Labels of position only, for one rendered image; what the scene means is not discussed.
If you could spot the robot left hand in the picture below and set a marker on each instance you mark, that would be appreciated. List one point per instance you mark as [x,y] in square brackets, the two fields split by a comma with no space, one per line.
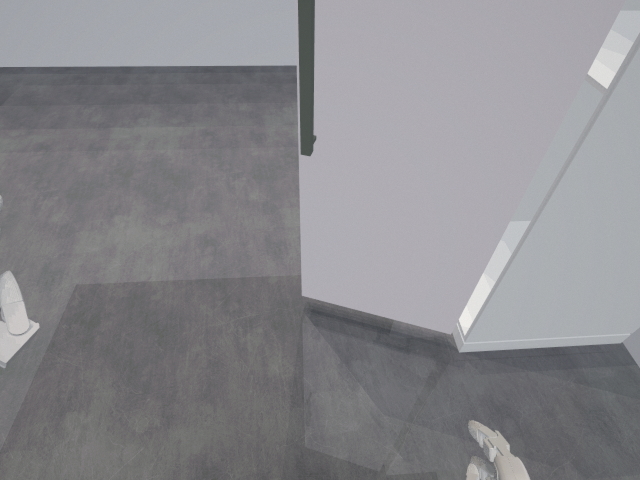
[17,330]

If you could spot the fridge door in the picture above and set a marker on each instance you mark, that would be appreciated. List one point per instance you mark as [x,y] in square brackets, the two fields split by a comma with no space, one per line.
[431,119]

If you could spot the robot right hand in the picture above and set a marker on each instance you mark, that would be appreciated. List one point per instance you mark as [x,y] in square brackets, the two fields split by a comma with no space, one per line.
[505,467]

